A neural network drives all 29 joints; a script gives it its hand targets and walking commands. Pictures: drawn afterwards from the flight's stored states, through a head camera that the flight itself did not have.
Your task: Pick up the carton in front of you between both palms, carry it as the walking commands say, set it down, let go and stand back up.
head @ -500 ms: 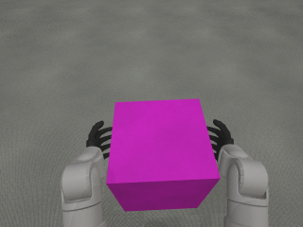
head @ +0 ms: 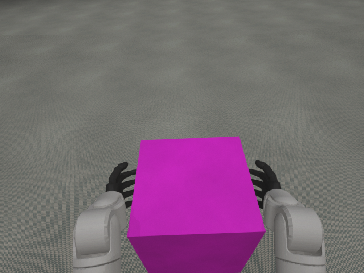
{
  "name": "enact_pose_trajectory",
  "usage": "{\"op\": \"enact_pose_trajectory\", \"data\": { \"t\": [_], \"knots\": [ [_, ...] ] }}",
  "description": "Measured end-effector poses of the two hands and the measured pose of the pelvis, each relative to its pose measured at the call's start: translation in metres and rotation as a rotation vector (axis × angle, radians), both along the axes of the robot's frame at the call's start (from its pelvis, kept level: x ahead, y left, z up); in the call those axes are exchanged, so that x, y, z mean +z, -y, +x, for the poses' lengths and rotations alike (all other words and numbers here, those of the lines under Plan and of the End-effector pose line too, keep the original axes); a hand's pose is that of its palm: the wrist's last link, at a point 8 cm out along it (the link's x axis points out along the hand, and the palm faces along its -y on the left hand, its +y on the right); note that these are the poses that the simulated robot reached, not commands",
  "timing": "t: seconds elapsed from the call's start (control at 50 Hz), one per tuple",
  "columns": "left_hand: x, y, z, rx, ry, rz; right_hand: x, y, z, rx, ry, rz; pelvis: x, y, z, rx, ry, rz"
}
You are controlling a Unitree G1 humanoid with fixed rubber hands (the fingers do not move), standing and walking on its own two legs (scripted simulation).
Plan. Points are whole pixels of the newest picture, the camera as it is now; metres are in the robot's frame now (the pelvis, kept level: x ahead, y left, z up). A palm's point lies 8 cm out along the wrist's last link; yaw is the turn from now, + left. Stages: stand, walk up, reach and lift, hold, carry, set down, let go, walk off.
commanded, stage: carry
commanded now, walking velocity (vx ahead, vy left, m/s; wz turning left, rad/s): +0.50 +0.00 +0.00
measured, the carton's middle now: (192, 209) +0.28 +0.00 +0.03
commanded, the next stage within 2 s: none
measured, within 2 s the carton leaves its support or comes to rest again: neither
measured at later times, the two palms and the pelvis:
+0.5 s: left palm (132, 104) +0.59 +0.17 +0.10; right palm (231, 101) +0.58 -0.13 +0.11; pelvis +0.33 +0.02 +0.01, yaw -1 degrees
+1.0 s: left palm (152, 58) +0.92 +0.13 +0.11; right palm (224, 57) +0.92 -0.17 +0.10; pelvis +0.66 -0.02 +0.01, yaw +0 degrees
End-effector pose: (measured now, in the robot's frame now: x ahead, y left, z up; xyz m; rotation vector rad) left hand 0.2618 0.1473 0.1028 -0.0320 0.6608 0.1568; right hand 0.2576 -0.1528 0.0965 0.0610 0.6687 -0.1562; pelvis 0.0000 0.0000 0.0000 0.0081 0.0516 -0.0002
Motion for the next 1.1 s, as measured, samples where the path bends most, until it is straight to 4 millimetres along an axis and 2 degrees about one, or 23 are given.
{"op": "enact_pose_trajectory", "data": {
  "t": [0.08,0.12,0.2,0.28,0.4,0.5,0.56,0.62,0.7,0.78,0.88,0.98,1.04,1.1],
  "knots": [
    [-0.019,-0.017,0.070,-0.011,0.011,-0.024,-0.012,-0.017,0.067,-0.016,0.011,-0.018,-0.021,-0.019,0.067,-0.019,0.013,-0.004],
    [-0.032,-0.024,0.102,-0.015,-0.023,-0.039,-0.020,-0.025,0.097,-0.019,-0.024,-0.037,-0.024,-0.027,0.093,-0.027,0.011,0.013],
    [-0.043,-0.031,0.145,-0.025,-0.125,-0.051,-0.030,-0.031,0.135,-0.036,-0.126,-0.039,-0.008,-0.037,0.134,-0.048,-0.002,-0.011],
    [-0.037,-0.031,0.189,-0.049,-0.136,-0.045,-0.022,-0.032,0.174,-0.050,-0.138,-0.045,0.007,-0.041,0.177,-0.043,-0.012,-0.031],
    [-0.015,-0.029,0.261,-0.041,-0.064,-0.038,-0.001,-0.030,0.250,-0.035,-0.066,-0.045,0.015,-0.035,0.253,-0.029,-0.018,-0.037],
    [-0.001,-0.019,0.330,-0.015,0.003,-0.030,0.009,-0.019,0.326,-0.011,0.001,-0.035,0.007,-0.019,0.327,-0.023,-0.011,-0.023],
    [-0.004,-0.006,0.377,-0.003,0.018,-0.019,0.001,-0.007,0.377,-0.001,0.017,-0.019,-0.005,-0.005,0.377,-0.012,-0.002,-0.011],
    [-0.015,0.009,0.427,0.007,0.013,0.004,-0.016,0.008,0.429,0.007,0.013,0.007,-0.021,0.011,0.425,0.005,0.010,-0.023],
    [-0.029,0.019,0.471,0.026,-0.095,0.014,-0.033,0.018,0.479,0.020,-0.097,0.024,-0.010,0.024,0.467,0.027,-0.002,-0.007],
    [-0.025,0.021,0.509,0.045,-0.128,0.015,-0.030,0.021,0.522,0.041,-0.128,0.023,0.005,0.031,0.509,0.027,-0.013,0.012],
    [-0.007,0.023,0.572,0.041,-0.073,0.014,-0.012,0.022,0.583,0.041,-0.073,0.017,0.014,0.031,0.570,0.014,-0.022,0.023],
    [0.005,0.019,0.646,0.014,-0.010,0.006,0.002,0.018,0.650,0.014,-0.011,0.011,0.010,0.021,0.642,0.006,-0.020,0.015],
    [0.000,0.011,0.694,-0.001,0.002,-0.003,0.000,0.010,0.695,0.001,0.002,0.002,0.001,0.011,0.691,0.001,-0.014,0.005],
    [-0.016,-0.001,0.746,-0.013,0.003,-0.020,-0.010,-0.001,0.743,-0.013,0.003,-0.013,-0.015,-0.003,0.743,-0.016,0.002,-0.004]
  ]
}}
